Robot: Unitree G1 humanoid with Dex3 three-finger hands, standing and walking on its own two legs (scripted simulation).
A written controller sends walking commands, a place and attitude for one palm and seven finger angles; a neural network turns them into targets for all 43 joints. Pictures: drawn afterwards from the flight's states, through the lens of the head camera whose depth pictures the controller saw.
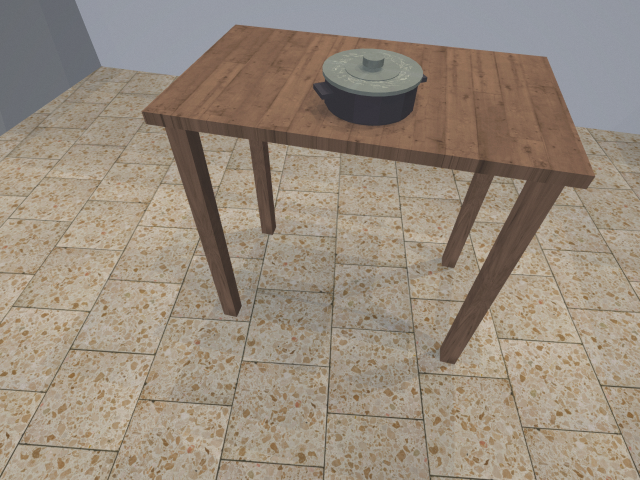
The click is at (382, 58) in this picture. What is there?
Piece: lid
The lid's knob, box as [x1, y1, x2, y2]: [363, 52, 383, 68]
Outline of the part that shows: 363,55 363,64 365,66 375,68 380,67 383,64 383,55 380,53 368,52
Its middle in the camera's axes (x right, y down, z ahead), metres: +0.11 -0.36 +0.78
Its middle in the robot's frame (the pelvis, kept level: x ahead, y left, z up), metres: +0.85 -0.06 +0.15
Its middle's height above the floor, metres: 0.93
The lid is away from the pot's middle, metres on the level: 0.00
